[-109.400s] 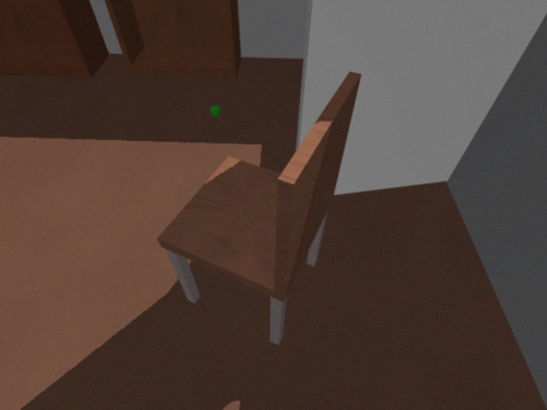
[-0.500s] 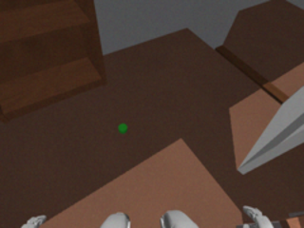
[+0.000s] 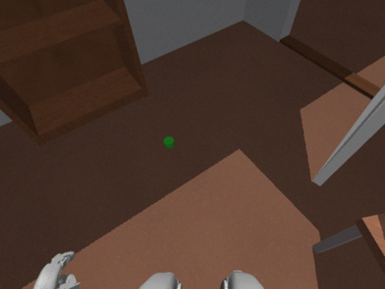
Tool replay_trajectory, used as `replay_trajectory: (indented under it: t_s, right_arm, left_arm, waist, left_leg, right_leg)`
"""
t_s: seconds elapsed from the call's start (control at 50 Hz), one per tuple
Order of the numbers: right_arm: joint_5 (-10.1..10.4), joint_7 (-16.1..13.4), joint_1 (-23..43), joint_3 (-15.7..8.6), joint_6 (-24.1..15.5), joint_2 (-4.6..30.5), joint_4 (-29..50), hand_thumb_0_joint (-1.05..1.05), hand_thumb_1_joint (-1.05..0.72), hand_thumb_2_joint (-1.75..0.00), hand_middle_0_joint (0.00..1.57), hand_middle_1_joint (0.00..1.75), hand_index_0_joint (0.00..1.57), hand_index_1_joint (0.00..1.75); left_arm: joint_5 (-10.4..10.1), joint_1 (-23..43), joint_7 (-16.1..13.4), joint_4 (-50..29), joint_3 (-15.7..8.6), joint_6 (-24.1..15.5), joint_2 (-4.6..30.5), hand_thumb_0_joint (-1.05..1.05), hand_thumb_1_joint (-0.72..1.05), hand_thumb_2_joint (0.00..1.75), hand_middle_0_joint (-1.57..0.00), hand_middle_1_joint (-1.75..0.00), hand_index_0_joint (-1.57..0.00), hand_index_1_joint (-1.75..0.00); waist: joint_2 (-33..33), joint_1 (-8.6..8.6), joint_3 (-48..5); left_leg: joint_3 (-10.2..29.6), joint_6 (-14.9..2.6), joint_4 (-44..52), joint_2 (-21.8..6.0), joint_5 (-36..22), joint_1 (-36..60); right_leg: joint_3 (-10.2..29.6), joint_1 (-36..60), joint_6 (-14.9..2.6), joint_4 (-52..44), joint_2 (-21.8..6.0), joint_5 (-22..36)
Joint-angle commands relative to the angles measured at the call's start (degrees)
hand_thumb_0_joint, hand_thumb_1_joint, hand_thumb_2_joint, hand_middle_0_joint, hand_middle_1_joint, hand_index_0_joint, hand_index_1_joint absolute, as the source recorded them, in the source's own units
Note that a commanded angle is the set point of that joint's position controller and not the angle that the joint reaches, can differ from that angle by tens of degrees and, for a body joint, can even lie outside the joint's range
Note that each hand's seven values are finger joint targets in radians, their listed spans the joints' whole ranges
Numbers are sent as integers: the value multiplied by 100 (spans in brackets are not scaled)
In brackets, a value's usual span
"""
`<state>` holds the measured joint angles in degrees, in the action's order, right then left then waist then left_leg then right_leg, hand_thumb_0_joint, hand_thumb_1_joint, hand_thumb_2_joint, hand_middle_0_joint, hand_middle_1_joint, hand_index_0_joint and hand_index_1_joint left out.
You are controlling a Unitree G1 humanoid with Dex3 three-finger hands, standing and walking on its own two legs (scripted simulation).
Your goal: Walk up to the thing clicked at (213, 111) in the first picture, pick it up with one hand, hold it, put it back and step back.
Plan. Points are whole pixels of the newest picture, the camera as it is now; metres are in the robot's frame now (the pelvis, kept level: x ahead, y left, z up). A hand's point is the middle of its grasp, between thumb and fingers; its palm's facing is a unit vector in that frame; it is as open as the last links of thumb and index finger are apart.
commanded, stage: step back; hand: left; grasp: from above
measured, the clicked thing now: (169, 142) +0.94 +0.21 -0.74
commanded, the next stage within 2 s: stand in 1.56 s
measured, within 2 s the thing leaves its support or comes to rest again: neither
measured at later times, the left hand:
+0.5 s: hand out of the picture -0.10 +0.23 -0.15, palm faces -0.04 -0.92 -0.39, open 7.3 cm
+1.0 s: hand out of the picture -0.11 +0.24 -0.13, palm faces -0.01 -0.90 -0.43, open 7.3 cm
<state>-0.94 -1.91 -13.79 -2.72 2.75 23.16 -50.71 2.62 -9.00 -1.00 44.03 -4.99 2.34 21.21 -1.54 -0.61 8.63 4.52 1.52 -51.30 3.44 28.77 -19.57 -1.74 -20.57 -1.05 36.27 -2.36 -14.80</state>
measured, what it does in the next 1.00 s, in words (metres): walks backwards: left foot, then right foot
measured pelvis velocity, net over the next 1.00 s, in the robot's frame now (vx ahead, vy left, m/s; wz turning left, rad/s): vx -0.19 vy -0.04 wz -0.01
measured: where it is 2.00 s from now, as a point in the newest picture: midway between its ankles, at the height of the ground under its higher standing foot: outside the picture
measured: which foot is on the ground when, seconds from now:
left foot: up 0.00-0.04, down 0.06-0.44, up 0.46-0.70, down 0.72-1.00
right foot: down 0.00-0.08, up 0.10-0.40, down 0.42-0.74, up 0.76-0.96, down 0.98-1.00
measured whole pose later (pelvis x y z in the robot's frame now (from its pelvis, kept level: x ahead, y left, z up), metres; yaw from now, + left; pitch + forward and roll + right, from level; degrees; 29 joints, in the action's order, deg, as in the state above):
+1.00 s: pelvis -0.19 -0.04 +0.00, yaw -1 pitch -2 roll +1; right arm -1.9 1.3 -14.9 -3.0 0.1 21.4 -55.0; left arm 1.3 -12.4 0.9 55.5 -4.6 -1.8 23.5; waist -0.6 -1.2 3.7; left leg 2.8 1.2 -34.6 -1.5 20.3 -12.2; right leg -2.0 -16.7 -1.6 34.7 -0.2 -16.4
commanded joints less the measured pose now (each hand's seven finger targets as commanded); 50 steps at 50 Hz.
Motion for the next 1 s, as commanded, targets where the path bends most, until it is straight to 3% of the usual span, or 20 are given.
replay_trajectory:
  t_s: [0.0,0.04,0.08,0.1,0.18,0.3,0.38,0.42,0.44,0.46,0.52,0.62,0.68,0.72,0.74,0.76,0.82,0.94,0.96,0.98]
  right_arm:
    - [-58,-20,-146,-270,-290,764,428,0,-90,-90,20,30,20,30]
    - [-89,-20,-391,-378,-307,1022,325,0,-90,-90,20,30,20,30]
    - [-110,25,62,-520,-259,1987,532,0,-90,-90,20,30,20,30]
    - [-124,-13,285,-542,-300,2047,598,0,-90,-90,20,30,20,30]
    - [-130,-81,817,-329,-306,1269,733,0,-90,-90,20,30,20,30]
    - [-122,7,273,-345,-224,1152,587,0,-90,-90,20,30,20,30]
    - [-44,104,665,-343,-44,1236,605,0,-90,-90,20,30,20,30]
    - [-56,112,673,-151,-80,632,850,0,-90,-90,20,30,20,30]
    - [-66,18,1099,-294,-66,932,857,0,-90,-90,20,30,20,30]
    - [-36,38,1073,-410,-73,1204,688,0,-90,-90,20,30,20,30]
    - [6,119,687,-280,-135,863,361,0,-90,-90,20,30,20,30]
    - [-88,228,760,-256,-296,844,298,0,-90,-90,20,30,20,30]
    - [-127,215,155,-345,-442,838,7,0,-90,-90,20,30,20,30]
    - [-239,160,-62,-518,-550,1300,-57,0,-90,-90,20,30,20,30]
    - [-195,180,71,-586,-539,1816,33,0,-90,-90,20,30,20,30]
    - [-132,205,89,-630,-533,1863,-27,0,-90,-90,20,30,20,30]
    - [-163,215,300,-428,-553,1253,32,0,-90,-90,20,30,20,30]
    - [-55,260,591,-354,-390,1126,121,0,-90,-90,20,30,20,30]
    - [-21,244,566,-249,-356,818,152,0,-90,-90,20,30,20,30]
    - [22,215,414,-119,-364,419,234,0,-90,-90,20,30,20,30]
  left_arm:
    - [-104,-167,-107,-430,-329,30,1354,0,90,90,-20,-30,-20,-30]
    - [-148,12,-62,-550,-232,93,1185,0,90,90,-20,-30,-20,-30]
    - [-237,408,-90,-656,-254,105,1134,0,90,90,-20,-30,-20,-30]
    - [-181,571,-129,-601,-315,113,1298,0,90,90,-20,-30,-20,-30]
    - [-262,7,-33,-265,-304,136,1167,0,90,90,-20,-30,-20,-30]
    - [-173,-46,-6,-105,-211,-164,962,0,90,90,-20,-30,-20,-30]
    - [-83,-829,-32,591,-261,-330,1087,0,90,90,-20,-30,-20,-30]
    - [41,-786,-39,494,-451,-367,1890,0,90,90,-20,-30,-20,-30]
    - [61,-307,-71,297,-485,-350,2358,0,90,90,-20,-30,-20,-30]
    - [27,164,-82,216,-433,-358,2156,0,90,90,-20,-30,-20,-30]
    - [-3,395,-79,291,-260,-453,1473,0,90,90,-20,-30,-20,-30]
    - [50,-290,3,467,-339,-472,1658,0,90,90,-20,-30,-20,-30]
    - [-43,-173,60,430,-235,-352,1507,0,90,90,-20,-30,-20,-30]
    - [-135,-543,61,426,-34,-344,809,0,90,90,-20,-30,-20,-30]
    - [-169,-194,22,450,-125,-346,1157,0,90,90,-20,-30,-20,-30]
    - [-114,171,25,464,-194,-385,1486,0,90,90,-20,-30,-20,-30]
    - [-180,-160,128,546,-173,-459,1267,0,90,90,-20,-30,-20,-30]
    - [-131,-737,89,915,-195,-569,1068,0,90,90,-20,-30,-20,-30]
    - [-101,-970,35,1027,-235,-596,1165,0,90,90,-20,-30,-20,-30]
    - [-29,-1156,-17,1051,-338,-631,1503,0,90,90,-20,-30,-20,-30]
  waist:
    - [1367,208,-1372]
    - [689,101,-1532]
    - [-1135,-43,-1233]
    - [-1196,-141,-938]
    - [-377,292,-729]
    - [-1074,-119,-1291]
    - [-841,194,-1660]
    - [1126,208,-1090]
    - [1243,537,-817]
    - [1074,294,-320]
    - [713,-20,-152]
    - [1399,409,-427]
    - [1132,86,-856]
    - [-574,117,-1237]
    - [-740,-27,-872]
    - [-568,-132,-422]
    - [-564,87,-237]
    - [-733,359,-737]
    - [-335,500,-897]
    - [678,559,-981]
  left_leg:
    - [-527,-166,2188,-110,-861,24]
    - [73,-373,2819,-547,-2476,882]
    - [2293,-1747,3042,-2513,-3823,490]
    - [2806,-2117,3204,-2884,-3704,-217]
    - [845,-1432,2665,-1713,-3884,72]
    - [612,-1538,2214,-1617,-3446,1799]
    - [-5,-1021,1285,-1157,-2392,666]
    - [-169,-354,277,-133,191,-1862]
    - [617,-134,-433,-281,575,-979]
    - [730,-137,-851,-503,300,-433]
    - [366,-147,-745,-36,-482,-484]
    - [-225,-46,1107,-253,8,-526]
    - [-479,-183,3085,-109,-719,897]
    - [2004,-673,3630,-1548,-797,2266]
    - [2990,-1457,3737,-2254,512,1667]
    - [3049,-1722,3889,-2413,964,786]
    - [1534,-1291,3533,-1614,-316,1065]
    - [500,-923,2415,-1112,-824,-85]
    - [279,-731,1746,-867,-896,-490]
    - [32,-447,613,-216,-473,-1166]
  right_leg:
    - [1091,1817,-843,-2,-1084,2880]
    - [954,916,-431,429,-808,1745]
    - [398,-373,-4,2226,507,-2172]
    - [997,-169,23,3168,386,-2341]
    - [1225,-575,-24,3801,760,-1462]
    - [443,-452,250,865,325,-1541]
    - [65,1405,-9,-1623,388,22]
    - [2875,1735,-597,-1695,-1233,-863]
    - [3698,-43,-1534,-2073,-2254,-1317]
    - [3477,-947,-1543,-2177,-2222,-1593]
    - [1460,-354,-931,-1475,-1042,171]
    - [1665,796,-870,-1585,-975,-1497]
    - [1242,593,-686,-714,-863,-697]
    - [461,-846,-123,1229,8,-882]
    - [133,-1365,-32,1526,129,-1786]
    - [456,-1040,-83,1722,-138,-1779]
    - [350,-947,-115,1084,-95,-1321]
    - [-303,1313,-67,-895,398,-125]
    - [-84,1968,-64,-1165,334,14]
    - [1469,2344,-277,-1740,-568,-605]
